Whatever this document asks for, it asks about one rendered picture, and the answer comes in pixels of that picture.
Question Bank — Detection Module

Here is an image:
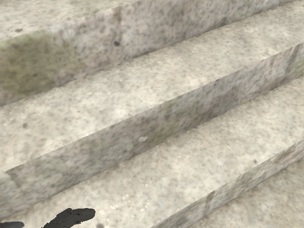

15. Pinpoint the robot left hand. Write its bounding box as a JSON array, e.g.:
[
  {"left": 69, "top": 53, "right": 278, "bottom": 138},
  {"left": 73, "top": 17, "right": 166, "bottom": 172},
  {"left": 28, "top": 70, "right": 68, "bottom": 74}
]
[{"left": 41, "top": 208, "right": 96, "bottom": 228}]

